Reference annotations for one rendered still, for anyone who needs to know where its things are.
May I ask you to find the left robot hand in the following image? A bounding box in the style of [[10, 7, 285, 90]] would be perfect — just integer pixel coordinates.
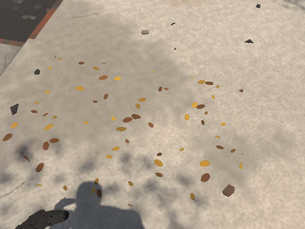
[[15, 209, 70, 229]]

